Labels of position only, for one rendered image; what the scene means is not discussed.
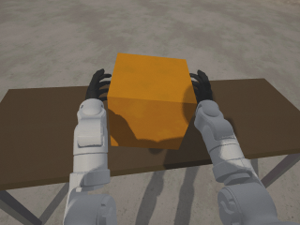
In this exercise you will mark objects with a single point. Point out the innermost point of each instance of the right robot hand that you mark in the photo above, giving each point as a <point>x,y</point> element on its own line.
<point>204,91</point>

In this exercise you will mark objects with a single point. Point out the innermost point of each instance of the left robot hand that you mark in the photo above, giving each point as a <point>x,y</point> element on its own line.
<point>93,90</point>

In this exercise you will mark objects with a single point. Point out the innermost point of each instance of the robot right upper arm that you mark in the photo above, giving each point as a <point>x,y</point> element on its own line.
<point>247,204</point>

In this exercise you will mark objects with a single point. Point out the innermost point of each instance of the left robot forearm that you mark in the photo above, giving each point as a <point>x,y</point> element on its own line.
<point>90,148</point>

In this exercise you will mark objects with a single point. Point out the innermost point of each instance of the carton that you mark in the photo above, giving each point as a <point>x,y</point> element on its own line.
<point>151,101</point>

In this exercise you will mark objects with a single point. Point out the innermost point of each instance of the table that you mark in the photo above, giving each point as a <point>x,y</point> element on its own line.
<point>37,136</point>

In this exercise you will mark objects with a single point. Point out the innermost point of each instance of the right robot forearm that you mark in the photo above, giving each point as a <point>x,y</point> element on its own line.
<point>230,165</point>

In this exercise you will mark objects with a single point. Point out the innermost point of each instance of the robot left upper arm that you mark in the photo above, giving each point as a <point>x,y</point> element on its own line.
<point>91,209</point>

